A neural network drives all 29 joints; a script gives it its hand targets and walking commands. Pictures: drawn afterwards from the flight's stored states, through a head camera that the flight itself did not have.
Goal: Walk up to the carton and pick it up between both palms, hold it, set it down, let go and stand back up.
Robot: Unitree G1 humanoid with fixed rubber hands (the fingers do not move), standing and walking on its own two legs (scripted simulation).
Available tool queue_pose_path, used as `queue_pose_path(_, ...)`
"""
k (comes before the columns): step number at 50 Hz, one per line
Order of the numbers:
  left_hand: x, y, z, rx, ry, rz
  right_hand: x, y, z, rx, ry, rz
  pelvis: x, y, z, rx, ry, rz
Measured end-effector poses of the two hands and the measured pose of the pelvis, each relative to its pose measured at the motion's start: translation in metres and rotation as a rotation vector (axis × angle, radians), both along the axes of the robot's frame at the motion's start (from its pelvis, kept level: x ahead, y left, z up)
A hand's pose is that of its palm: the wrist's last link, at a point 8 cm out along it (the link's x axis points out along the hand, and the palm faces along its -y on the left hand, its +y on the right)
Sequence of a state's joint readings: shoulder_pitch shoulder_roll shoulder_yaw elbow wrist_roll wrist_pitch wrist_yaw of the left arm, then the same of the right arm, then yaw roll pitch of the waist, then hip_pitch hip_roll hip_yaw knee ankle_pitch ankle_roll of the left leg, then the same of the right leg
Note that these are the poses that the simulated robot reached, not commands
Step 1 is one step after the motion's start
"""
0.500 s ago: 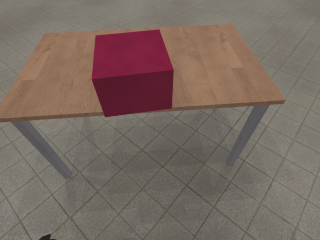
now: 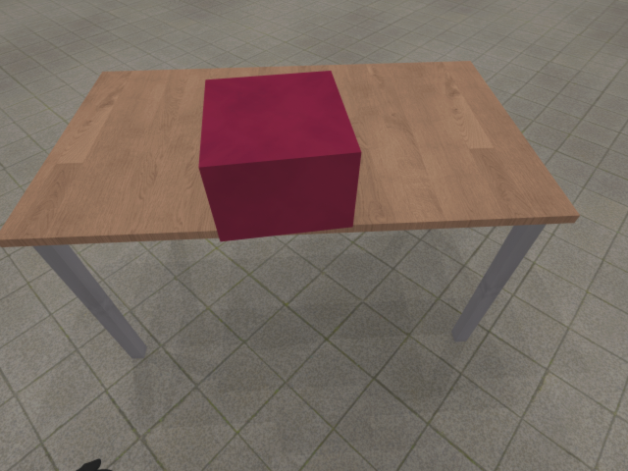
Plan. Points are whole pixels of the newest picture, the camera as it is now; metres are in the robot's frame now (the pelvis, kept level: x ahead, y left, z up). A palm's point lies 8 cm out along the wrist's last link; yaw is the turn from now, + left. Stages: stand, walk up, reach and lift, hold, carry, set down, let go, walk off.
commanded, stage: walk up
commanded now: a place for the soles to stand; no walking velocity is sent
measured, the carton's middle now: (278, 152) +0.71 +0.07 -0.01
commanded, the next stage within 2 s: none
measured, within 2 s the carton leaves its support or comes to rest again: neither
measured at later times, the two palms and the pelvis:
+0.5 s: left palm out of the picture +0.10 +0.32 -0.07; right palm out of the picture +0.11 -0.32 -0.10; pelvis +0.03 -0.01 +0.00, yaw +1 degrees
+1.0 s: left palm out of the picture +0.14 +0.34 -0.08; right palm (546, 455) +0.17 -0.30 -0.10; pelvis +0.09 +0.01 +0.00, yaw +1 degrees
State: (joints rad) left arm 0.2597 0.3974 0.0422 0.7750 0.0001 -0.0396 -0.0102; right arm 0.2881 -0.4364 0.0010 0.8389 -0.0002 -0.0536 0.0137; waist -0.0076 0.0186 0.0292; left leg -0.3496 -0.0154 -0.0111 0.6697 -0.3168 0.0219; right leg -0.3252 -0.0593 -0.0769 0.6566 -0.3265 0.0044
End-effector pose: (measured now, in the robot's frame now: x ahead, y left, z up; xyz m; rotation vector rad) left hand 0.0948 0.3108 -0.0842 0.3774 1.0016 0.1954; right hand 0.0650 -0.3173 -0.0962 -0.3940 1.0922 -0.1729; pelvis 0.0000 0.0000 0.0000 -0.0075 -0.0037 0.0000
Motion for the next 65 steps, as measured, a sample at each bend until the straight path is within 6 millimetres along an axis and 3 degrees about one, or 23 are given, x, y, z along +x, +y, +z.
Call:
queue_pose_path(11, -0.001, 0.002, -0.002, -0.011, 0.007, 0.002, 0.001, 0.002, 0.001, -0.003, -0.001, 0.001, 0.0, 0.003, 0.0, -0.001, -0.002, 0.002)
queue_pose_path(18, 0.013, -0.006, 0.005, 0.0, -0.022, -0.025, 0.01, -0.007, -0.004, 0.036, 0.015, 0.011, 0.011, -0.01, -0.001, 0.009, 0.003, 0.001)
queue_pose_path(26, 0.008, 0.008, 0.012, 0.039, 0.0, 0.025, 0.049, 0.005, -0.006, 0.058, 0.018, 0.057, 0.035, -0.003, 0.003, 0.02, -0.002, 0.014)
queue_pose_path(32, 0.015, 0.036, -0.004, 0.022, 0.026, 0.053, 0.083, 0.032, -0.008, 0.046, -0.021, 0.09, 0.056, 0.022, -0.008, -0.001, -0.02, 0.024)
queue_pose_path(35, 0.026, 0.045, -0.016, 0.007, 0.03, 0.045, 0.085, 0.041, -0.012, 0.039, -0.037, 0.073, 0.063, 0.033, -0.015, -0.007, -0.057, 0.031)
queue_pose_path(43, 0.046, 0.04, -0.003, -0.027, 0.031, 0.023, 0.092, 0.036, 0.011, 0.018, -0.034, 0.052, 0.079, 0.032, 0.002, -0.003, -0.066, 0.025)
queue_pose_path(49, 0.052, 0.029, 0.001, 0.011, 0.039, 0.025, 0.1, 0.021, -0.003, 0.04, -0.002, 0.044, 0.089, 0.015, -0.002, 0.02, -0.053, 0.024)
queue_pose_path(52, 0.043, 0.026, 0.001, 0.034, 0.048, 0.055, 0.109, 0.017, -0.011, 0.046, 0.024, 0.047, 0.095, 0.009, -0.005, 0.023, -0.058, 0.022)
queue_pose_path(55, 0.039, 0.028, 0.011, 0.046, 0.071, 0.075, 0.121, 0.022, -0.009, 0.065, 0.025, 0.064, 0.104, 0.011, 0.002, 0.026, -0.053, 0.026)
queue_pose_path(59, 0.05, 0.038, 0.021, 0.056, 0.081, 0.077, 0.135, 0.034, -0.007, 0.089, 0.03, 0.074, 0.118, 0.019, 0.008, 0.019, -0.04, 0.028)
queue_pose_path(65, 0.071, 0.062, 0.011, 0.026, 0.106, 0.077, 0.162, 0.057, -0.002, 0.071, 0.033, 0.09, 0.142, 0.044, 0.007, -0.007, -0.004, 0.032)
